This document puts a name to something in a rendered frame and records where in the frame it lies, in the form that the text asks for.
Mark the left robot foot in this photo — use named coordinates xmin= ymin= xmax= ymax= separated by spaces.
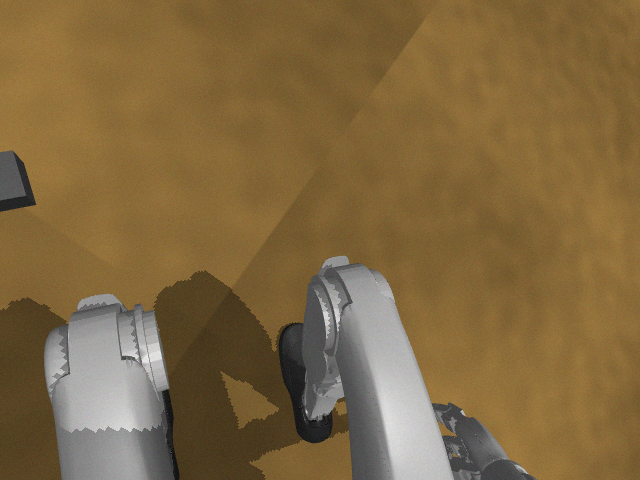
xmin=162 ymin=389 xmax=179 ymax=480

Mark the right robot foot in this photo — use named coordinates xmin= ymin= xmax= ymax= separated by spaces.
xmin=279 ymin=323 xmax=333 ymax=443

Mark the right robot hand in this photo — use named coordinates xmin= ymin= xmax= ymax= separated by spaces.
xmin=432 ymin=403 xmax=509 ymax=480

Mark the right robot arm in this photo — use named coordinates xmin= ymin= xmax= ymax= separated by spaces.
xmin=480 ymin=459 xmax=537 ymax=480

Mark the carton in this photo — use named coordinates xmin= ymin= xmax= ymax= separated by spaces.
xmin=0 ymin=150 xmax=36 ymax=212

